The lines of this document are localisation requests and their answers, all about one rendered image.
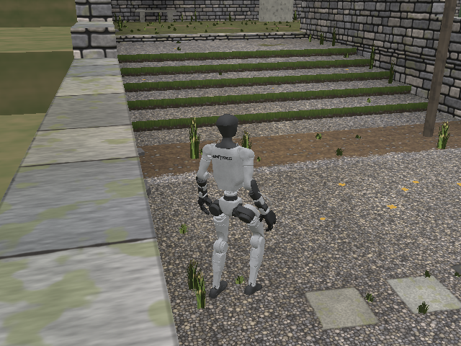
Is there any robot left upper arm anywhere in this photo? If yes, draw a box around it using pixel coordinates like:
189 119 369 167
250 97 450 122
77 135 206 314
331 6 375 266
197 143 216 180

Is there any robot right upper arm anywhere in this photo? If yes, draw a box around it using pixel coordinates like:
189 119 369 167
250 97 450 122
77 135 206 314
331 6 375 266
238 147 255 190

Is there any right robot forearm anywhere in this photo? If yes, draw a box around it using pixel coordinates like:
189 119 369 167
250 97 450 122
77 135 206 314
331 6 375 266
249 179 270 215

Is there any right robot thigh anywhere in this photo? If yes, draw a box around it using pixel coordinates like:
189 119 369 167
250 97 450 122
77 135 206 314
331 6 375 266
236 204 264 249

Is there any robot right foot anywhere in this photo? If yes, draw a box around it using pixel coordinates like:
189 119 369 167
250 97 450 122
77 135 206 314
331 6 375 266
244 283 262 296

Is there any robot left hand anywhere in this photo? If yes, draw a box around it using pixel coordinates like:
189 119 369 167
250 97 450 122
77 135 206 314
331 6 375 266
198 195 212 215

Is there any robot right hand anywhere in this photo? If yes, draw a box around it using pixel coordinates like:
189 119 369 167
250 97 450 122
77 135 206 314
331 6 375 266
259 210 277 231

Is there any left robot forearm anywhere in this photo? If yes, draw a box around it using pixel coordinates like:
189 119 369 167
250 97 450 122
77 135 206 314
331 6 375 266
196 177 207 198

